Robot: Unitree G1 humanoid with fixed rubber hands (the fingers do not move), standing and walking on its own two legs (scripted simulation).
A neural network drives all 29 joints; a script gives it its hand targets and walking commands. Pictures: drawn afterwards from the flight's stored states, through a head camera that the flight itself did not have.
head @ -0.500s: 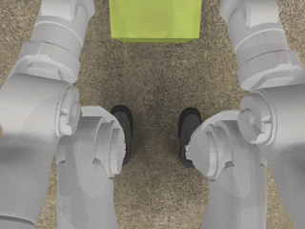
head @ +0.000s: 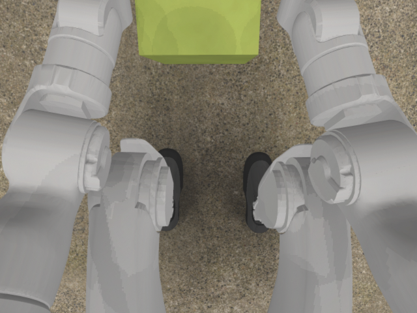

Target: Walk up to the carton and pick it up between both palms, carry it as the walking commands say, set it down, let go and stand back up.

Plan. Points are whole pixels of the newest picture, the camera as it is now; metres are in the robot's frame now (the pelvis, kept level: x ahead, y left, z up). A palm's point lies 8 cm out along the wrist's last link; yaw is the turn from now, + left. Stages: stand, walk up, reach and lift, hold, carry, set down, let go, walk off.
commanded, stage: reach and lift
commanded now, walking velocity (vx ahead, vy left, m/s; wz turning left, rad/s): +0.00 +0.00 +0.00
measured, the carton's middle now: out of the picture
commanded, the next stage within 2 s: none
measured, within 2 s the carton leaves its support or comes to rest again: neither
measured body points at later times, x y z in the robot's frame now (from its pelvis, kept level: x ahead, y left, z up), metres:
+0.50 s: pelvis -0.01 -0.01 +0.03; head +0.31 +0.01 +0.33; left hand +0.54 +0.16 -0.08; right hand +0.54 -0.09 -0.07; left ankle +0.14 +0.11 -0.32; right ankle +0.14 -0.12 -0.32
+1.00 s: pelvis -0.02 -0.01 +0.07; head +0.28 +0.01 +0.40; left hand +0.52 +0.15 +0.00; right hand +0.51 -0.10 +0.01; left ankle +0.14 +0.11 -0.32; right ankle +0.14 -0.12 -0.32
